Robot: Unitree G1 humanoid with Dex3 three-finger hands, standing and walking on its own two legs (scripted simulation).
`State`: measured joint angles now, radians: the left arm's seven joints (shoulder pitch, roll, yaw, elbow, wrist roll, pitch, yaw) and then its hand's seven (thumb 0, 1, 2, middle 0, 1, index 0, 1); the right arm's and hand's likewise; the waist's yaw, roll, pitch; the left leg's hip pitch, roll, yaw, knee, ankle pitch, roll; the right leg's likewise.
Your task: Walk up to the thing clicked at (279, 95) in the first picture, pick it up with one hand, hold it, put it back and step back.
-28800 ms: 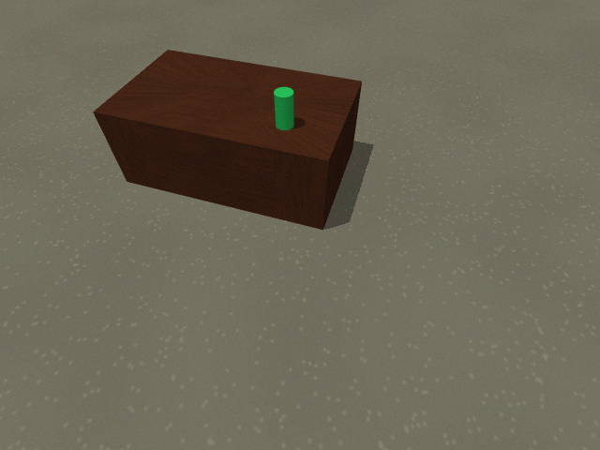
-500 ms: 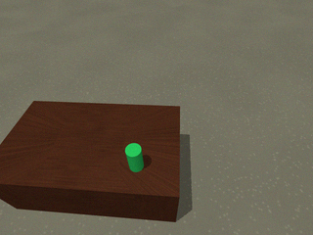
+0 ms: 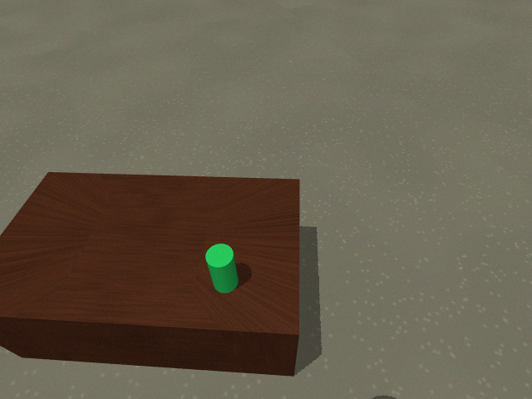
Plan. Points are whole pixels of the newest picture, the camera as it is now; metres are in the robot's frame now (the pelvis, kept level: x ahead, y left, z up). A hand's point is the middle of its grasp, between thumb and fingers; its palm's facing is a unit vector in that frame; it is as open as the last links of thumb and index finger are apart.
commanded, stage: home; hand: left
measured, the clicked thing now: (222, 269) +0.51 +0.16 -0.32
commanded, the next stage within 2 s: stand in 0.06 s
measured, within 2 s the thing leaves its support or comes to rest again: neither
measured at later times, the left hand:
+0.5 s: hand out of the picture +0.08 +0.24 -0.15, palm faces -0.02 -0.93 -0.36, open 12.3 cm
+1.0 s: hand out of the picture +0.09 +0.24 -0.15, palm faces -0.03 -0.93 -0.36, open 7.4 cm
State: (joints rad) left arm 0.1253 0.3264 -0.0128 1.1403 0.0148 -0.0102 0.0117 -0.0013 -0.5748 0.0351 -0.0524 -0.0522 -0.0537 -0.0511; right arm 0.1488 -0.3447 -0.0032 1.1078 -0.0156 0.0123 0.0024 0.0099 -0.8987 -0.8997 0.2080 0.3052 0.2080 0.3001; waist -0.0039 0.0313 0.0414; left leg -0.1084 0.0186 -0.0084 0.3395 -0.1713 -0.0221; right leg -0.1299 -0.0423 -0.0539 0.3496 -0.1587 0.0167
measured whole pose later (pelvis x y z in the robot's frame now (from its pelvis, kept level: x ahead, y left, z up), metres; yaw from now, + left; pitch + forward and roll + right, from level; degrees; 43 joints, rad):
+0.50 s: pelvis +0.01 -0.01 +0.00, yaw +0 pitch -3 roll +0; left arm 0.11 0.33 -0.01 1.14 0.01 -0.01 0.01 0.00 0.11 0.66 -0.19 -0.27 -0.19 -0.27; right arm 0.13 -0.35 0.00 1.12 -0.01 0.01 0.00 0.01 -0.90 -0.90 0.21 0.30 0.21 0.30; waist 0.00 0.03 0.05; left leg -0.09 0.03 -0.01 0.32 -0.17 -0.03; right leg -0.12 -0.03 -0.06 0.33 -0.16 0.01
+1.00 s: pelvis +0.02 -0.01 +0.00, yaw +0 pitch -3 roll +0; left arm 0.11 0.33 0.00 1.13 0.01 -0.01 0.00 0.01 0.90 0.90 -0.20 -0.30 -0.20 -0.30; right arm 0.12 -0.35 -0.01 1.13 -0.01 0.01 0.01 0.01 -0.90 -0.90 0.21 0.30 0.21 0.30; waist 0.00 0.02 0.05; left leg -0.09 0.04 -0.01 0.31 -0.18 -0.04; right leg -0.12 -0.02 -0.06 0.33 -0.17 0.00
